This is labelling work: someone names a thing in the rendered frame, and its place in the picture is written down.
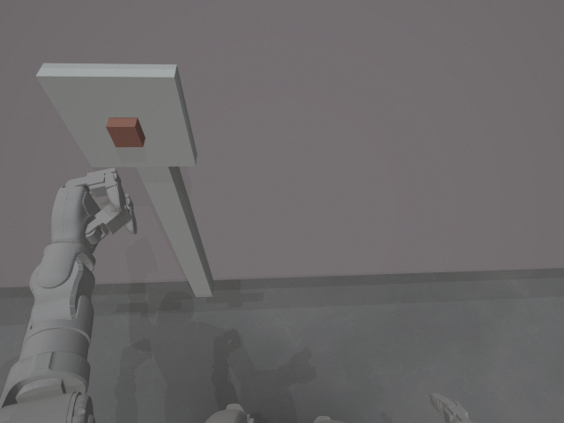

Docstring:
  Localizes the button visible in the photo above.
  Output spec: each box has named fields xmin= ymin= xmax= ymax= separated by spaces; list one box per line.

xmin=106 ymin=117 xmax=145 ymax=147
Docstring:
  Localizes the robot left hand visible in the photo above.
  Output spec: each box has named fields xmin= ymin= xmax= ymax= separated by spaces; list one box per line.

xmin=51 ymin=168 xmax=137 ymax=253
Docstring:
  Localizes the left robot upper arm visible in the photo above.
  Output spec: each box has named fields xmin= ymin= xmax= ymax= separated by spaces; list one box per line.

xmin=0 ymin=391 xmax=95 ymax=423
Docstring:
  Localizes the panel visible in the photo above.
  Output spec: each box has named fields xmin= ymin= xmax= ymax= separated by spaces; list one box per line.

xmin=35 ymin=63 xmax=213 ymax=297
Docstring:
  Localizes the left robot shin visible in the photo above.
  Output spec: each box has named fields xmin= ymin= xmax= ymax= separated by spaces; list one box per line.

xmin=226 ymin=404 xmax=244 ymax=412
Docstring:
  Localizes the left robot forearm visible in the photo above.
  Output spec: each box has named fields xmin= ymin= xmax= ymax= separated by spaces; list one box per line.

xmin=0 ymin=241 xmax=96 ymax=410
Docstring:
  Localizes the robot right hand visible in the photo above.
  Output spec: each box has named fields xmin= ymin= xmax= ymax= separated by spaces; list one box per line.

xmin=430 ymin=393 xmax=475 ymax=423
